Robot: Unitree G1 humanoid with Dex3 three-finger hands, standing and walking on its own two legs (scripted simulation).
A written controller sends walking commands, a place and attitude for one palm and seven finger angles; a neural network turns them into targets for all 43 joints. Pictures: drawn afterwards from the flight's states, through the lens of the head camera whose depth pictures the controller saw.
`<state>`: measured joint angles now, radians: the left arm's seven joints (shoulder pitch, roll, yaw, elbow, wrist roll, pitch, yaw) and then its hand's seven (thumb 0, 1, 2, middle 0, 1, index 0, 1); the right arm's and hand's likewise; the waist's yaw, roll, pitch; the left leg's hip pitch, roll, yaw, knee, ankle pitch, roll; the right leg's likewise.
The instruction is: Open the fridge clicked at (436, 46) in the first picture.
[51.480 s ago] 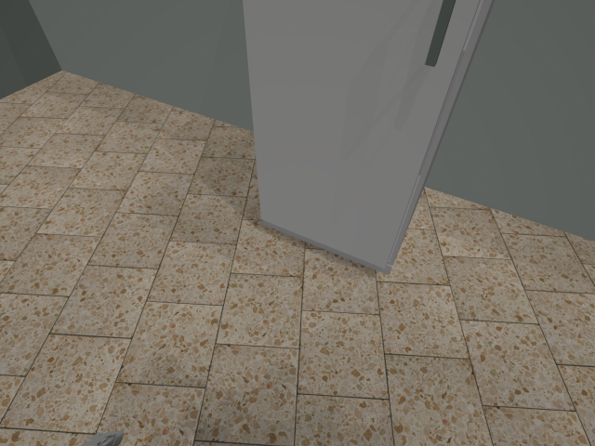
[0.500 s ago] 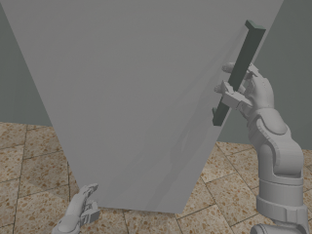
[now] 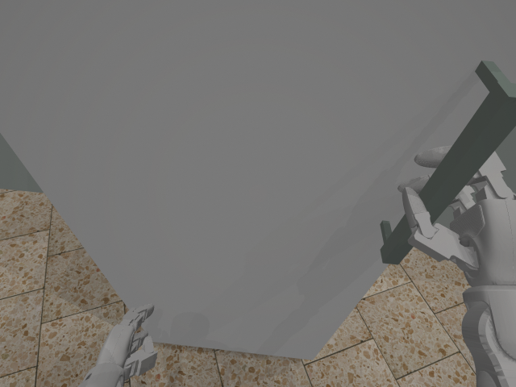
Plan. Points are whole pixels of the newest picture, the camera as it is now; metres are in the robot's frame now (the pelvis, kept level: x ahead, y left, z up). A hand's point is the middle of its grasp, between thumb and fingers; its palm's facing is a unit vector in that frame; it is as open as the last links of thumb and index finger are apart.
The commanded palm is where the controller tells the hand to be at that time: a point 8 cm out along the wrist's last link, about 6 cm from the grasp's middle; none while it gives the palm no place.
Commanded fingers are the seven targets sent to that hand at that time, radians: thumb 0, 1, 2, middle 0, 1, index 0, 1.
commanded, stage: walk backward, drawing the door open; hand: right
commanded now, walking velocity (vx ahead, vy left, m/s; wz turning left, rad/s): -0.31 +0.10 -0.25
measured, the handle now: (428, 183) +0.30 -0.16 +0.23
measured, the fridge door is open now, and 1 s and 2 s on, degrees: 1 0 0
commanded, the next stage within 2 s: stop walking and hold the door back in 0.96 s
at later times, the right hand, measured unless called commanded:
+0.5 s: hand (414, 210) +0.28 -0.15 +0.21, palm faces +0.42 +0.84 -0.35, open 7.4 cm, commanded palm +0.23 -0.20 +0.21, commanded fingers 0.00 -0.90 -0.90 0.45 1.40 0.45 1.40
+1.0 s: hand (413, 209) +0.28 -0.14 +0.22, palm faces +0.41 +0.88 -0.25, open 6.5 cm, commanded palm +0.18 -0.21 +0.21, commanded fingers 0.00 -0.90 -0.90 0.45 1.40 0.45 1.40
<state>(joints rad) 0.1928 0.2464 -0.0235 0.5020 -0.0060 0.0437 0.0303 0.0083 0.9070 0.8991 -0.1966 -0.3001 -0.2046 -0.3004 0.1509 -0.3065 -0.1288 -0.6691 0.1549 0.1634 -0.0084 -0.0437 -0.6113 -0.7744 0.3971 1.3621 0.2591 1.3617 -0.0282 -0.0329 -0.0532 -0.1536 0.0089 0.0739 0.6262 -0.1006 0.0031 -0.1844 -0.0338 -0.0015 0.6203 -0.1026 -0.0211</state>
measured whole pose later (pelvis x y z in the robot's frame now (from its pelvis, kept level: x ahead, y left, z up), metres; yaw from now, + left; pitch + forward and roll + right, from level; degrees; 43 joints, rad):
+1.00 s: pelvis -0.13 +0.09 -0.02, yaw -3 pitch +2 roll -5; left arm 0.07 0.28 0.03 0.64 -0.03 -0.02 0.09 0.01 0.91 0.90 -0.20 -0.30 -0.20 -0.30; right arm -0.44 -0.50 -0.41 -0.03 0.03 -0.02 -0.12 -0.10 -0.60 -0.80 0.47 1.44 0.30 1.33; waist 0.13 0.09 0.15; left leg -0.38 0.15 -0.11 0.49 -0.16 -0.07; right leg -0.27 0.04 -0.03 0.67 -0.48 0.05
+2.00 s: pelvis -0.22 +0.01 -0.03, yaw +5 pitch -1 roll +0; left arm 0.26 0.23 0.00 0.76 -0.03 -0.09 0.06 0.01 0.91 0.90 -0.20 -0.30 -0.21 -0.30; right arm -1.02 -0.41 -0.26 0.93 -0.03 -0.15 0.01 -0.04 -0.62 -0.80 0.45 1.40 0.37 1.41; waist 0.00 -0.03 0.07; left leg -0.29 -0.06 0.04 0.51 -0.20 0.06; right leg -0.30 -0.04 -0.03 0.63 -0.25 -0.01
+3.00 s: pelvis -0.20 -0.01 -0.03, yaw +4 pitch +2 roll +0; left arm 0.27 0.24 -0.06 0.69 -0.02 -0.14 0.07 0.01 0.91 0.90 -0.20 -0.30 -0.21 -0.30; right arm -0.89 -0.37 -0.23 0.77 -0.02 -0.10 -0.03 -0.02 0.55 -0.20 0.54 1.21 0.25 1.16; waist 0.04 0.00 -0.04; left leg -0.32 -0.01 0.03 0.49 -0.22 0.03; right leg -0.28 0.02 -0.03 0.50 -0.26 -0.03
